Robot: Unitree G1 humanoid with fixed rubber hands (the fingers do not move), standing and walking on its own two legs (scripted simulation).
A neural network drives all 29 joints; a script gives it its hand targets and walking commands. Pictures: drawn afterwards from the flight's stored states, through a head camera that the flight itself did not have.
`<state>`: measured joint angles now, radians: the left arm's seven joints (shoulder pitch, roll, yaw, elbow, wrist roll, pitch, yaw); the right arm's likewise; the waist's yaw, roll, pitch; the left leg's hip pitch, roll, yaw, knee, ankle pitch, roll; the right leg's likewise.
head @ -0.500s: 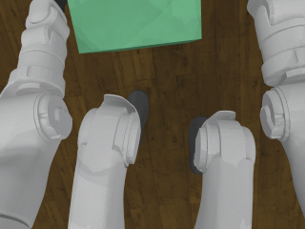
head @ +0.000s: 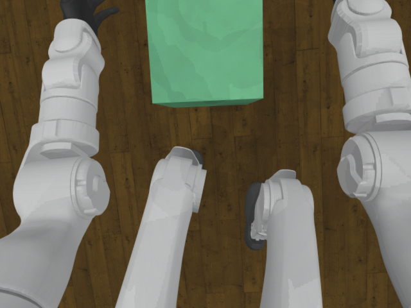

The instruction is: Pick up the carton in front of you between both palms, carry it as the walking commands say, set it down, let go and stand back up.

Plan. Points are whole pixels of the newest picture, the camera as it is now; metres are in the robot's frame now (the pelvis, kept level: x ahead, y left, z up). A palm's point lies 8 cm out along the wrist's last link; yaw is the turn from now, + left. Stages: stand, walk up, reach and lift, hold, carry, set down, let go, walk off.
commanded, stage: set down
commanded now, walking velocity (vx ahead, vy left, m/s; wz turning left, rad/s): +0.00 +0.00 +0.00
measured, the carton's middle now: (207, 60) +0.51 +0.11 -0.33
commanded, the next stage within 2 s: let go in 0.56 s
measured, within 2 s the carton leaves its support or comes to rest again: neither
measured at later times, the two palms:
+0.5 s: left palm out of the picture +0.48 +0.30 +0.04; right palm out of the picture +0.59 -0.08 +0.04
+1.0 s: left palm out of the picture +0.39 +0.29 +0.16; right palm out of the picture +0.46 -0.12 +0.15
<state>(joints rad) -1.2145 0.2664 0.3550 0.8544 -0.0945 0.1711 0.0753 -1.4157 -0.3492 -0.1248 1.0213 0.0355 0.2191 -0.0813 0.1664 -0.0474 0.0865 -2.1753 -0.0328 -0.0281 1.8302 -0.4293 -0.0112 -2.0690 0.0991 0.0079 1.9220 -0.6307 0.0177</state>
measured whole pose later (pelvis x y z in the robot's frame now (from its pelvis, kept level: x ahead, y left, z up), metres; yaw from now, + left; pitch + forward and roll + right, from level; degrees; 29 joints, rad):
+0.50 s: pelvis +0.02 +0.00 +0.13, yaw +0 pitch +47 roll -1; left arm -1.04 0.24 0.39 0.75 -0.07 0.20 0.01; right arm -1.25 -0.31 -0.16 0.92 -0.01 0.24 -0.04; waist 0.16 -0.05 -0.06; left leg -1.81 -0.03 -0.03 1.33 -0.33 -0.01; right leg -1.73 0.09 0.04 1.40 -0.49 0.01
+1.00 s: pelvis +0.07 +0.02 +0.26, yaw +0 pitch +33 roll -2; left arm -0.43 0.23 0.22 0.58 0.05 0.10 -0.13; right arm -0.52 -0.10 -0.20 0.58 -0.12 0.14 -0.11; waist 0.11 -0.01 -0.04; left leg -1.15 -0.03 -0.01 0.81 -0.22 0.03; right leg -1.06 0.06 0.09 0.83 -0.34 0.03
